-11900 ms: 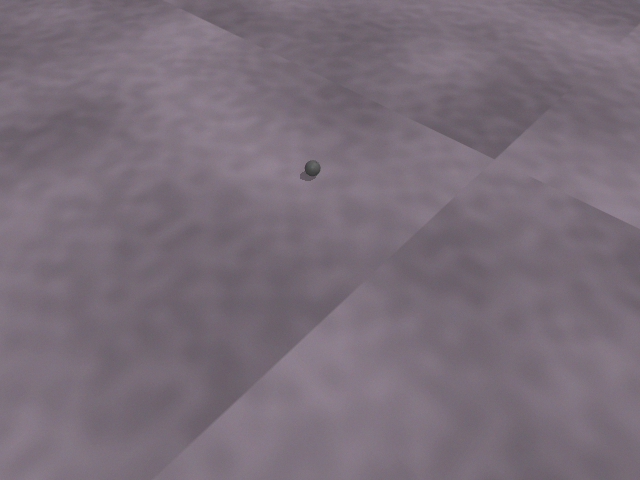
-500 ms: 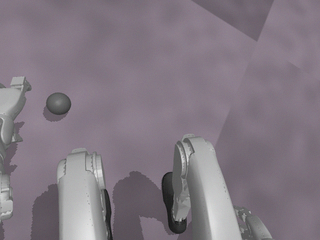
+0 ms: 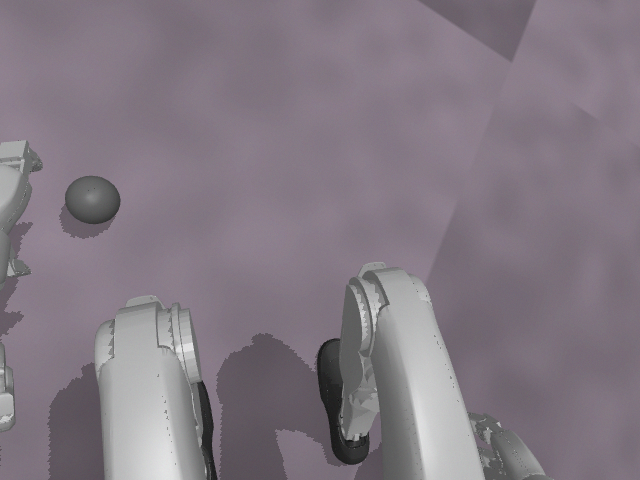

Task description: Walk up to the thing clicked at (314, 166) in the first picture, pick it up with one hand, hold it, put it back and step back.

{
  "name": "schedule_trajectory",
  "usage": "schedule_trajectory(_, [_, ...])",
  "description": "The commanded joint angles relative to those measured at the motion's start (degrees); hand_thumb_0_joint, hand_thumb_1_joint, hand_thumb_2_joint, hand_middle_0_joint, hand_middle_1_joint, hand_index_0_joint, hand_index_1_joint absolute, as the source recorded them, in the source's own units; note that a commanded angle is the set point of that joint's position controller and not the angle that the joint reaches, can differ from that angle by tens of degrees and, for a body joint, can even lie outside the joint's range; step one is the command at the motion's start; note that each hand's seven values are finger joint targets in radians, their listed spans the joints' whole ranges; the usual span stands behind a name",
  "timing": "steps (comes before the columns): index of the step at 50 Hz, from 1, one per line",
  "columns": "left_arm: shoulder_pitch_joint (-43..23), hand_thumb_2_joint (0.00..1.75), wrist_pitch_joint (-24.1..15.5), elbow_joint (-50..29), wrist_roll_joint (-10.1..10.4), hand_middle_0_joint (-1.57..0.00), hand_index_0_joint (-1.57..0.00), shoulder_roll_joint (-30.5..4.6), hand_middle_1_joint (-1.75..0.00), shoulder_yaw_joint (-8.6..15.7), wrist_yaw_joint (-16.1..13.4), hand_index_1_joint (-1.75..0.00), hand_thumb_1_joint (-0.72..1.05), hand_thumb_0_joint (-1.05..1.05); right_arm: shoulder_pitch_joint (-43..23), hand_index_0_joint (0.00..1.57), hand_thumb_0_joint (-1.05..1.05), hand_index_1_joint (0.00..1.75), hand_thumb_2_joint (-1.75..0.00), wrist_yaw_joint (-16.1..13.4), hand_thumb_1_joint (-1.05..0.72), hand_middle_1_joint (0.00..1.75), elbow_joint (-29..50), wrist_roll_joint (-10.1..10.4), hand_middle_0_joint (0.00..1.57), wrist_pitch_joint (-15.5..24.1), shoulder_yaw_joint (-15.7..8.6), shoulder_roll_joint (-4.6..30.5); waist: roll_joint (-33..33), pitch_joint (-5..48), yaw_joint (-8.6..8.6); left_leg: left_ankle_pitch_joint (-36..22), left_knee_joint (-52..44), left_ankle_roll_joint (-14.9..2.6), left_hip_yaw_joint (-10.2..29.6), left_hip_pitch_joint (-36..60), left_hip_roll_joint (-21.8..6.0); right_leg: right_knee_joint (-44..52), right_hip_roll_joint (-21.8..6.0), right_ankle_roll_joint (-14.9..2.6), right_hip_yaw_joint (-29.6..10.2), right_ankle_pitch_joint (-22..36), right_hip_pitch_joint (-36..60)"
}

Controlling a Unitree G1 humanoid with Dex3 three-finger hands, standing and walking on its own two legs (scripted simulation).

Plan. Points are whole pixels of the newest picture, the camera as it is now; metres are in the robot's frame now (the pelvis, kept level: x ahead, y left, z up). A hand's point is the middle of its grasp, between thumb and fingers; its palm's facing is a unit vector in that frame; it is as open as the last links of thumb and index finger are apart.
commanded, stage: rise first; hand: left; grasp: from above
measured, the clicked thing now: (93, 200) +0.49 +0.26 -0.30
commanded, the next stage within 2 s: approach in 1.64 s
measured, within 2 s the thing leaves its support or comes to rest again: neither
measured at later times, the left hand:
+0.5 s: hand (14, 215) +0.44 +0.32 -0.18, palm faces -0.44 -0.07 -0.89, open 14.0 cm
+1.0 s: hand (21, 208) +0.45 +0.31 -0.19, palm faces -0.45 -0.06 -0.89, open 13.9 cm
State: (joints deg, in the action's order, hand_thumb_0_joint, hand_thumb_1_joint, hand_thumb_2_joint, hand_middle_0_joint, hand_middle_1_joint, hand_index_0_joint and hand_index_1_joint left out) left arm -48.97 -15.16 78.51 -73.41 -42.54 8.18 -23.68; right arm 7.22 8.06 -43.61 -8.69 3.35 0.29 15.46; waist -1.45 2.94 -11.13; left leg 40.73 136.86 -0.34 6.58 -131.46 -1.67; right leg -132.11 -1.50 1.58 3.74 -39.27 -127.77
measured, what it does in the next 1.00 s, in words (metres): stands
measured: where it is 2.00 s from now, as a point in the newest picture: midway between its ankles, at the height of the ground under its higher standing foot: (273, 441)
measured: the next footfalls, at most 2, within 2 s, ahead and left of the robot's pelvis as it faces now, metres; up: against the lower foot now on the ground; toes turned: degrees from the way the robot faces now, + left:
none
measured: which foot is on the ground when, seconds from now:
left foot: down 0.00-1.00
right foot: down 0.00-1.00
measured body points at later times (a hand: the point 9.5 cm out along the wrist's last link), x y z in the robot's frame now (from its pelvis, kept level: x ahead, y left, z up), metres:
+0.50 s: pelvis +0.00 +0.00 -0.01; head +0.25 +0.08 +0.36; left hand +0.46 +0.32 -0.13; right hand +0.06 -0.28 -0.11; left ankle +0.07 +0.12 -0.30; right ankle +0.10 -0.13 -0.30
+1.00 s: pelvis +0.00 +0.00 -0.02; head +0.24 +0.08 +0.35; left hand +0.47 +0.31 -0.14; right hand +0.03 -0.27 -0.11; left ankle +0.07 +0.12 -0.30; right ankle +0.10 -0.13 -0.30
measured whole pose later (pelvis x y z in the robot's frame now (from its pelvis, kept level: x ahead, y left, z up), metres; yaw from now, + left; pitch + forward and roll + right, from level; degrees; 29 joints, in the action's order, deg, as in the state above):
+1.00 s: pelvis +0.00 +0.00 -0.02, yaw -1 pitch +34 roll -9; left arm -53.9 -14.3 84.3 -74.5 -46.4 8.1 -24.2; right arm 9.2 9.0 -43.5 -9.5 3.9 4.0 15.7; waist -1.5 1.3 -14.5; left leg 39.8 139.8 -0.5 8.0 -134.3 -1.4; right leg -133.9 -1.2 2.0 4.7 -38.1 -129.7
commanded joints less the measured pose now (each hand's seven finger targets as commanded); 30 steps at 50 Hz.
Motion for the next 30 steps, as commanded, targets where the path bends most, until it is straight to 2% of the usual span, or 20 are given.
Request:
schedule_trajectory(1, [-15.6, 0.99, 0.5, -7.3, 1.1, -0.06, -0.07, -15.3, -1.04, 2.2, -2.4, -1.03, -0.53, 0.0, 12.5, 0.2, 0.0, 0.3, -0.9, -0.6, -0.9, 0.3, 0.6, 0.2, 0.2, 0.2, -4.2, 14.3, 16.6, 38.6, -0.15, -13.0, -14.3, -1.55, -4.1, 31.1, 1.8, 12.6, 2.1, -3.09, 4.1, 13.2, 17.1])
schedule_trajectory(2, [-15.4, 0.98, 0.5, -7.0, 1.4, -0.06, -0.08, -15.6, -1.05, 2.4, -2.3, -1.03, -0.52, 0.0, 12.0, 0.2, 0.0, 0.3, -0.9, -0.6, -0.9, 0.3, 0.7, 0.3, 0.2, 0.2, -4.2, 14.1, 16.1, 39.0, 0.44, -12.3, -14.4, -1.5, -4.1, 30.8, 1.9, 12.5, 2.2, -3.34, 4.0, 12.7, 16.8])
schedule_trajectory(3, [-16.4, 0.99, 0.5, -7.4, 1.3, -0.06, -0.07, -16.3, -1.04, 2.6, -2.4, -1.03, -0.53, 0.0, 11.9, 0.2, 0.0, 0.3, -0.9, -0.6, -0.9, 0.3, 0.7, 0.3, 0.2, 0.2, -4.4, 14.3, 16.7, 38.9, 0.07, -12.0, -14.3, -1.55, -4.1, 30.8, 1.8, 12.3, 2.2, -3.23, 4.2, 12.4, 16.5])
schedule_trajectory(4, [-15.4, 0.99, 0.6, -6.2, 1.3, -0.06, -0.07, -15.4, -1.05, 2.2, -2.3, -1.03, -0.54, 0.0, 12.0, 0.2, 0.0, 0.3, -0.9, -0.7, -0.9, 0.3, 0.8, 0.4, 0.2, 0.3, -4.4, 14.2, 16.5, 38.2, 0.22, -11.4, -14.5, -1.44, -4.0, 31.0, 1.8, 12.6, 2.1, -3.4, 4.0, 11.9, 16.0])
schedule_trajectory(5, [-16.8, 1.0, 0.5, -6.5, 1.4, -0.06, -0.07, -15.3, -1.04, 1.8, -2.2, -1.03, -0.54, 0.0, 11.8, 0.2, 0.0, 0.3, -0.9, -0.6, -0.9, 0.3, 0.7, 0.4, 0.2, 0.3, -4.3, 14.3, 16.6, 37.5, -0.45, -10.7, -14.6, -1.47, -3.8, 30.1, 1.8, 12.3, 2.1, -3.28, 4.3, 11.3, 15.4])
schedule_trajectory(7, [-16.5, 1.07, 0.5, -5.8, 0.9, -0.1, -0.06, -16.0, -1.01, 2.2, -2.3, -1.05, -0.59, 0.0, 11.8, 0.2, 0.0, 0.3, -0.9, -0.6, -0.91, 0.3, 0.7, 0.3, 0.2, 0.3, -4.0, 14.3, 16.3, 37.6, -0.2, -10.8, -14.4, -1.52, -3.9, 29.8, 1.9, 12.3, 2.3, -3.36, 4.4, 11.4, 15.8])
schedule_trajectory(8, [-16.7, 1.02, 0.5, -6.3, 1.0, -0.08, -0.07, -16.2, -1.03, 2.2, -2.3, -1.04, -0.55, 0.0, 11.6, 0.2, 0.0, 0.3, -0.9, -0.6, -0.9, 0.3, 1.0, 0.4, 0.2, 0.2, -4.1, 14.1, 16.3, 38.5, 0.05, -10.8, -13.8, -1.64, -4.4, 29.3, 1.9, 12.7, 2.4, -3.38, 4.1, 11.6, 16.9])
schedule_trajectory(12, [-15.9, 1.02, 0.4, -6.1, 1.4, -0.08, -0.07, -15.8, -1.03, 2.3, -2.3, -1.04, -0.55, 0.0, 12.1, 0.2, 0.0, 0.3, -0.9, -0.5, -0.9, 0.3, 0.6, 0.2, 0.2, 0.3, -3.9, 14.0, 14.7, 38.8, -0.26, -12.1, -12.9, -1.84, -4.5, 28.5, 2.0, 12.7, 2.5, -3.08, 4.0, 12.9, 18.2])
schedule_trajectory(15, [-17.4, 1.02, 0.6, -7.2, 1.1, -0.08, -0.07, -16.0, -1.03, 1.8, -2.2, -1.04, -0.54, 0.0, 12.3, 0.2, 0.0, 0.3, -0.9, -0.5, -0.9, 0.3, 0.5, 0.4, 0.2, 0.2, -4.1, 14.2, 16.9, 39.3, -0.47, -13.3, -13.2, -1.51, -4.2, 30.3, 1.8, 12.0, 2.4, -3.15, 4.2, 13.9, 17.5])
schedule_trajectory(19, [-17.0, 1.02, 0.9, -6.3, 1.1, -0.09, -0.07, -15.6, -1.03, 2.0, -2.2, -1.04, -0.55, 0.0, 13.0, 0.2, 0.0, 0.3, -0.9, -0.3, -0.91, 0.3, 0.6, 0.2, 0.2, 0.0, -3.8, 14.6, 16.8, 39.0, -1.16, -14.2, -13.2, -1.44, -3.8, 30.9, 1.8, 11.8, 2.3, -3.06, 4.5, 14.6, 17.3])
schedule_trajectory(21, [-19.1, 1.03, 0.8, -7.3, 1.2, -0.09, -0.07, -16.0, -1.02, 1.5, -2.1, -1.04, -0.56, 0.0, 12.9, 0.2, 0.0, 0.3, -0.9, -0.2, -0.9, 0.3, 0.6, 0.3, 0.2, 0.1, -3.7, 14.7, 17.5, 39.2, -1.35, -13.3, -13.5, -1.37, -3.5, 30.4, 1.8, 11.6, 2.4, -3.22, 4.7, 13.8, 16.6])
schedule_trajectory(23, [-17.6, 1.03, 1.1, -5.0, 0.9, -0.09, -0.07, -15.2, -1.02, 1.3, -2.0, -1.04, -0.56, 0.0, 13.0, 0.2, 0.0, 0.3, -0.9, -0.2, -0.91, 0.3, 0.6, 0.3, 0.2, 0.0, -3.5, 14.8, 18.2, 37.7, -1.38, -13.1, -14.2, -1.09, -2.9, 31.4, 1.7, 11.0, 2.2, -3.05, 5.1, 13.2, 15.1])
schedule_trajectory(24, [-19.4, 1.04, 1.0, -6.0, 0.6, -0.09, -0.07, -15.6, -1.01, 1.1, -2.1, -1.03, -0.56, 0.0, 12.7, 0.2, 0.0, 0.3, -0.9, -0.1, -0.9, 0.3, 0.5, 0.3, 0.2, 0.1, -3.3, 14.8, 19.4, 38.1, -1.63, -12.9, -14.1, -1.15, -3.0, 31.2, 1.7, 11.0, 2.3, -3.11, 5.2, 13.1, 14.9])
schedule_trajectory(28, [-20.1, 1.04, 1.3, -4.0, 0.3, -0.09, -0.07, -15.1, -1.02, 0.5, -2.2, -1.04, -0.57, 0.0, 13.1, 0.2, 0.0, 0.3, -0.9, 0.0, -0.9, 0.3, 0.6, 0.3, 0.2, -0.1, -2.8, 15.0, 18.5, 37.1, -2.44, -12.9, -13.8, -1.17, -2.7, 31.0, 1.7, 10.8, 2.3, -3.02, 5.4, 13.4, 14.5])
schedule_trajectory(30, [-20.5, 1.04, 1.2, -3.1, 0.1, -0.09, -0.07, -16.0, -1.02, 0.8, -2.4, -1.04, -0.56, 0.0, 12.9, 0.2, 0.0, 0.3, -0.9, -0.1, -0.9, 0.3, 0.6, 0.3, 0.2, 0.0, -2.6, 15.2, 18.2, 36.7, -2.75, -12.2, -13.5, -1.32, -2.9, 30.4, 1.8, 11.0, 2.3, -2.96, 5.4, 13.0, 14.5])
